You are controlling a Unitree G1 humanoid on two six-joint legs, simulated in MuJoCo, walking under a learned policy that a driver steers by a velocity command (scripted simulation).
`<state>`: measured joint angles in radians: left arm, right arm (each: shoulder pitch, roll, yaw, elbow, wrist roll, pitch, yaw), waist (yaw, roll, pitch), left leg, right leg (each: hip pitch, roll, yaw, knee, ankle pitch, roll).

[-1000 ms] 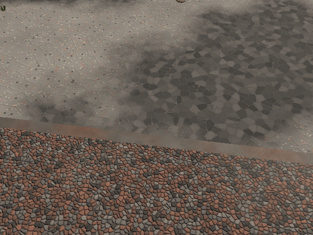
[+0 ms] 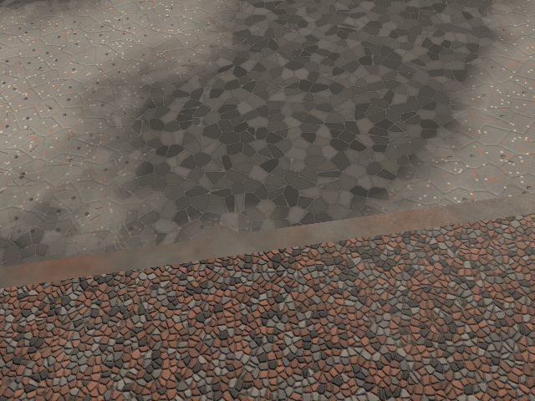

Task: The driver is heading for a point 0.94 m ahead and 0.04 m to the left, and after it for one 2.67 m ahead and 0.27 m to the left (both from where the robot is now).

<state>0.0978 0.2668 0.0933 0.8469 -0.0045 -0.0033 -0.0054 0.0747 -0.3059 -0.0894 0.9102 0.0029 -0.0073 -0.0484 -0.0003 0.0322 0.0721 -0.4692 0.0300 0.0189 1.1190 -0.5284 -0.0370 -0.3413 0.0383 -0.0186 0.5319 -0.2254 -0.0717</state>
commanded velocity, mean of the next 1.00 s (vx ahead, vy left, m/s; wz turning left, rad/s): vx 0.11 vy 0.00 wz -0.06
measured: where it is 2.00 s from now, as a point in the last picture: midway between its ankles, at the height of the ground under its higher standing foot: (226, 291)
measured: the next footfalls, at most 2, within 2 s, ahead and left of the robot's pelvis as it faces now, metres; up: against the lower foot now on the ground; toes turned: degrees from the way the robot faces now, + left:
left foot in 0.40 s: +0.11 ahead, +0.13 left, +0.00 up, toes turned -17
right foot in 0.74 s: +0.03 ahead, -0.10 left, +0.00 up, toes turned -4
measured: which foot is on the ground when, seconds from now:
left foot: up 0.00-0.38, down 0.40-0.74, up 0.76-1.00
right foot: down 0.00-0.40, up 0.42-0.72, down 0.74-1.00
